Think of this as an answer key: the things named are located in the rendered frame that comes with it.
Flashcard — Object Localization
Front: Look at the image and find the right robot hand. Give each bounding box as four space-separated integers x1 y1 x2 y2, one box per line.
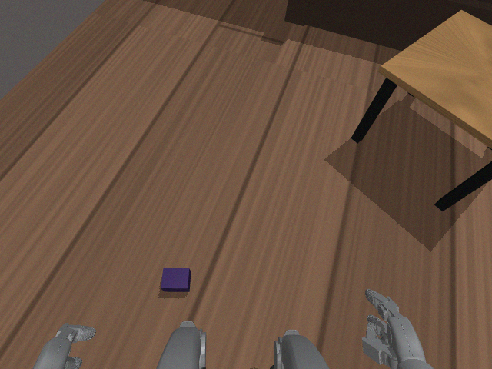
362 289 427 369

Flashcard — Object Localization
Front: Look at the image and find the sofa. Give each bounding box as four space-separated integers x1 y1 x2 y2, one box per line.
285 0 492 51

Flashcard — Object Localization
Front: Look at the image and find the left robot hand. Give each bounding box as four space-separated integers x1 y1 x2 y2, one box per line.
32 323 96 369

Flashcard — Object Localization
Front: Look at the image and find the small box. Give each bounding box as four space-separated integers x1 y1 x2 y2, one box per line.
161 268 191 292

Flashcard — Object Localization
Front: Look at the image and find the coffee table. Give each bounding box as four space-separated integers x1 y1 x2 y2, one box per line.
351 10 492 211

